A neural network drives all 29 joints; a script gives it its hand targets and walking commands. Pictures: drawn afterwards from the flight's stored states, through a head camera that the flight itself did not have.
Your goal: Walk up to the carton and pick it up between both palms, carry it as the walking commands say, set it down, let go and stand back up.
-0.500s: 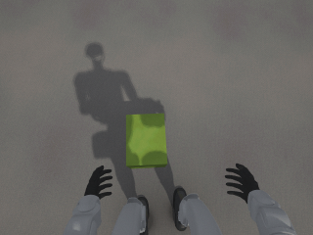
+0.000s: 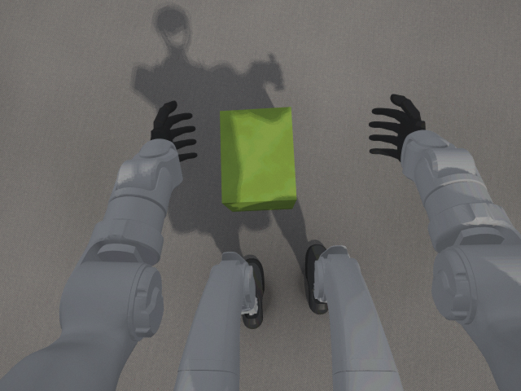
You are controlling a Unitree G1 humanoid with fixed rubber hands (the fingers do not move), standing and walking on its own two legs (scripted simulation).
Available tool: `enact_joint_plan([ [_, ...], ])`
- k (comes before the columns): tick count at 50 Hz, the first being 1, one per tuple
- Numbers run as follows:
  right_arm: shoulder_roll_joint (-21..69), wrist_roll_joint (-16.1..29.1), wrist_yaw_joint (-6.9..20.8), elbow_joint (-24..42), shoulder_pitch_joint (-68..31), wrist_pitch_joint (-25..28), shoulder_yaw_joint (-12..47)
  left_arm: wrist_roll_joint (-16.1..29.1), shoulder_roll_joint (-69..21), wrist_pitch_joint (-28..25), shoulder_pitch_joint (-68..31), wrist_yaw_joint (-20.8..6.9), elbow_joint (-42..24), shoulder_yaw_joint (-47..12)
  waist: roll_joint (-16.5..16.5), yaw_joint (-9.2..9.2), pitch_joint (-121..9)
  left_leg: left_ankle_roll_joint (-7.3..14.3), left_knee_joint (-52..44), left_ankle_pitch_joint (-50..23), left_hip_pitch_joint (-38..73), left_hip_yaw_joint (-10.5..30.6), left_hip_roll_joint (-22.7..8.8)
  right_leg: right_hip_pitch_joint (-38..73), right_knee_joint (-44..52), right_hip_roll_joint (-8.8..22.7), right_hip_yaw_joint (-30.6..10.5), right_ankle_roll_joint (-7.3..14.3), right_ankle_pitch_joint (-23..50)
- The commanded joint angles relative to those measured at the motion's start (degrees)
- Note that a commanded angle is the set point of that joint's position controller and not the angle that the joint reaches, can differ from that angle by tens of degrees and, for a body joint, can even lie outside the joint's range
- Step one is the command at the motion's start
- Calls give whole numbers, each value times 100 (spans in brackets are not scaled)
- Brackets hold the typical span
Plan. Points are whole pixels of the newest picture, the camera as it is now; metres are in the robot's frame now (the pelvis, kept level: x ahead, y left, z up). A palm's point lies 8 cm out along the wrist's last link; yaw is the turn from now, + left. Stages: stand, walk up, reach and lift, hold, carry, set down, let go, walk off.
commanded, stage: reach and lift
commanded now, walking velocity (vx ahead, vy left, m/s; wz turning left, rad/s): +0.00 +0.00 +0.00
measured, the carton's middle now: (259, 164) +0.54 +0.05 -0.54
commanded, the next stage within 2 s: none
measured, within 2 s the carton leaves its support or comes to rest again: neither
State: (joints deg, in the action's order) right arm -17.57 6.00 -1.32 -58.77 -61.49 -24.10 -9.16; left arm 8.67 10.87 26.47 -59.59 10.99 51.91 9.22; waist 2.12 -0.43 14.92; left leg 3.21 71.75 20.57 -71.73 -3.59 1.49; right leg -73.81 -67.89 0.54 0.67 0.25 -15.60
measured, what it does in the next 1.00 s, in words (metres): lowers itself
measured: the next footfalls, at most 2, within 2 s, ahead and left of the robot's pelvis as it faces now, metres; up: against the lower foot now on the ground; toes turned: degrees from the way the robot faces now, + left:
none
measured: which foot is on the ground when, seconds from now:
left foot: down 0.00-1.00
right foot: down 0.00-1.00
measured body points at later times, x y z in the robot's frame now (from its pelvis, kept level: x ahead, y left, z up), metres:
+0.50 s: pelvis +0.08 -0.03 +0.01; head +0.46 +0.02 +0.23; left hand +0.58 +0.19 -0.18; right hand +0.58 -0.20 -0.17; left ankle +0.13 +0.08 -0.60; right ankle +0.17 -0.13 -0.60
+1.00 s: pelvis +0.03 -0.03 -0.11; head +0.41 +0.02 +0.11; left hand +0.56 +0.17 -0.30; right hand +0.56 -0.20 -0.29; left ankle +0.13 +0.08 -0.60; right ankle +0.17 -0.14 -0.60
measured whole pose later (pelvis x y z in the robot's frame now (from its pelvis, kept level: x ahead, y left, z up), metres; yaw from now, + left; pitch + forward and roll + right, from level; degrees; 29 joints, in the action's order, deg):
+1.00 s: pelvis +0.03 -0.03 -0.11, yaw +6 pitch +30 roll -2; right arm -17.7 8.1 -4.6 -36.7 -69.3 -9.5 -16.7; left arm 7.1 18.2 12.3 -73.6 8.9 36.3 7.1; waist -0.1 3.0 32.3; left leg 1.4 97.4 29.2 -98.3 1.4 5.1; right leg -98.0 -94.8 -1.8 -0.5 -2.0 -27.3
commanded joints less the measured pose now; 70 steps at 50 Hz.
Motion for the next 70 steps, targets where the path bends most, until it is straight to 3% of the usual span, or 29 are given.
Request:
enact_joint_plan([
  [1,-1275,383,-451,1340,-3178,434,21,99,1615,-494,-3172,53,-1127,-177,-4,40,-7539,-468,-1462,1579,2637,913,-76,2786,704,-122,-35,124,-1333],
  [7,-1307,721,-829,2661,-2958,506,331,597,1853,-617,-3094,-122,-2220,-721,-486,293,-10964,-448,-1104,1,3343,718,164,4778,569,-271,-211,85,-71],
  [12,-977,641,-961,3377,-2126,614,117,253,2436,-919,-2212,-422,-2388,-17,-774,-151,-11587,-224,-492,-1673,1351,542,307,6202,-291,-260,-626,147,2979],
  [13,-950,484,-921,3342,-1990,755,-128,124,2256,-1048,-2171,-505,-2339,68,-752,71,-11336,-225,-493,-1729,620,524,283,6443,-355,-257,-809,195,3577],
  [16,-691,372,-802,4152,-1865,1051,-407,-170,2134,-1379,-1957,-604,-3039,309,-619,-171,-12034,-240,-541,-2600,65,407,414,7564,-522,-220,-1064,204,5439],
  [19,-435,298,-751,4852,-1171,1095,-611,-250,2236,-1482,-1610,-586,-3586,333,-816,-6,-13166,-174,-696,-3272,-471,366,399,8764,-735,-126,-1221,162,6608],
  [21,-506,157,-650,4551,-714,1070,-933,-203,1978,-1438,-1455,-557,-3517,149,-209,209,-12841,-90,-610,-4059,576,585,238,6872,-711,-152,-896,67,5652],
  [24,-1089,370,-632,5588,-405,1270,-718,-38,1473,-1268,-2183,-515,-5419,-69,1940,612,-14529,-315,588,-7812,8366,1382,-27,895,56,-574,-50,277,3090],
  [25,-1073,363,-614,4900,-378,1240,-559,-73,1450,-1168,-2281,-546,-4667,21,2329,408,-13604,-519,792,-7615,8615,1557,-258,-302,224,-547,8,479,1922],
  [26,-1084,284,-628,5182,-136,1247,-529,-168,1522,-1190,-1906,-560,-4767,175,1946,447,-13655,-737,723,-7083,8222,1373,-180,616,393,-580,-2,542,2251],
  [29,-251,355,-559,5490,-933,1255,-527,-191,1872,-1445,-1432,-678,-4010,387,-1341,360,-12379,-603,-596,-1450,-2179,-25,188,8977,-675,-11,-1296,608,6558],
  [30,-31,313,-504,4740,-1155,1260,-827,-197,1622,-1592,-1322,-656,-2967,378,-1535,321,-10790,-308,-881,-772,-4136,202,295,8887,-977,92,-1511,277,6206],
  [31,51,26,-442,3911,-1138,1306,-1167,-195,1444,-1738,-1385,-636,-2245,294,-1305,384,-9608,-127,-868,-1309,-3694,335,388,7161,-1032,9,-1114,-104,5105],
  [33,13,-274,-397,3703,-336,1589,-1364,-544,982,-1906,-1371,-649,-2625,11,149,637,-10580,-28,77,-4689,1872,818,290,2456,-952,-321,-202,-487,3600],
  [35,-313,-214,-289,2967,338,2056,-1146,-779,447,-1967,-1366,-590,-2594,188,1796,631,-10065,-448,1023,-7095,6194,1707,-47,-3105,-487,-576,200,27,1353],
  [36,-449,-231,-224,2727,67,2130,-989,-792,359,-1964,-1500,-534,-2234,181,1767,588,-9968,-680,1189,-6490,5481,1656,7,-2829,-621,-568,25,249,1272],
  [37,-550,-261,-198,2805,16,2134,-1053,-662,477,-2002,-1328,-441,-2290,175,1078,719,-10440,-897,1064,-5833,4012,1254,48,-941,-705,-544,17,334,2448],
  [39,-392,-368,-212,2931,-567,2082,-1064,-459,721,-2092,-1079,-404,-1826,27,-437,840,-10531,-857,660,-3055,-298,402,332,2764,-1296,-363,-172,286,4104],
  [41,-241,-251,-276,3170,-1053,1970,-1167,-281,1056,-2166,-1298,-453,-1728,13,-1116,842,-10276,-540,438,-1771,-2752,190,504,4321,-1858,-174,-469,-2,4446],
  [42,-262,-311,-281,2603,-936,1951,-1218,-360,1081,-2180,-1307,-440,-1139,81,-982,812,-9788,-420,683,-1991,-2454,344,401,3205,-2012,-148,-354,-213,3776],
  [43,-398,-148,-322,3500,-1452,1953,-1275,-366,1247,-2185,-1931,-386,-2317,10,-519,611,-10874,-354,993,-2971,-511,497,484,2229,-2080,-327,-63,-335,3326],
  [44,-625,-132,-317,2714,-1330,1969,-1150,-475,1284,-2125,-1990,-362,-1654,105,-15,483,-10619,-385,1542,-3460,832,723,337,476,-2248,-335,95,-362,2465],
  [46,-979,151,-263,2898,-1861,1965,-960,-398,1366,-1936,-2801,-266,-2058,17,737,451,-10672,-555,2005,-3587,2430,1026,316,-1293,-2254,-448,301,-119,1180],
  [50,-1706,660,-540,4215,-3768,1230,-413,276,1967,-1168,-4639,39,-3681,-421,457,624,-13118,-590,2065,-1897,3297,580,399,1090,-2706,-501,395,-41,873],
  [52,-1529,799,-665,2841,-3923,673,-143,547,2069,-645,-4801,66,-2321,-611,501,665,-11463,-511,2189,-719,2242,354,314,866,-2892,-448,402,24,118],
  [55,-1633,854,-904,3104,-4182,623,-224,661,2421,-655,-5218,-21,-2559,-457,229,629,-11031,-418,2431,-38,1299,196,341,706,-2909,-399,322,37,-124],
  [57,-1382,1056,-915,2322,-4495,686,-82,824,2127,-770,-5441,-99,-1556,-729,128,556,-9958,-262,2445,1010,66,242,176,82,-3093,-296,244,52,-926],
  [64,-1065,554,-1030,672,-4262,1308,-63,482,2111,-1484,-4773,-381,847,-582,-464,431,-8555,-224,3229,1226,-1635,206,112,-32,-3668,-217,27,-170,-1098],
  [70,-946,676,-999,1153,-4151,1794,126,446,2256,-1952,-4592,-466,521,-494,-348,186,-8853,-242,3803,-3,-1952,229,167,261,-4271,-362,-69,-232,338],
])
